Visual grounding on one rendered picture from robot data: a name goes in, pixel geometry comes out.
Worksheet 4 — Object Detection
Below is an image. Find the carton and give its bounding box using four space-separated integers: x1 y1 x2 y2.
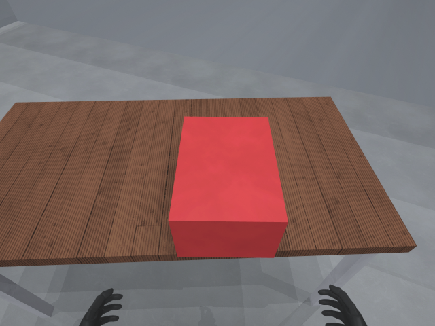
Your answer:
169 117 288 258

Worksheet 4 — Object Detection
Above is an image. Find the right robot hand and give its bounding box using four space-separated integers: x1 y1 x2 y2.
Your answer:
318 285 367 326

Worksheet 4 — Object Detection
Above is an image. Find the left robot hand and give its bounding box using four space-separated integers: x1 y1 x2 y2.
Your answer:
79 288 123 326

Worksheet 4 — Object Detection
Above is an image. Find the table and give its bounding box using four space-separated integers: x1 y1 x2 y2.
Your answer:
0 97 417 318

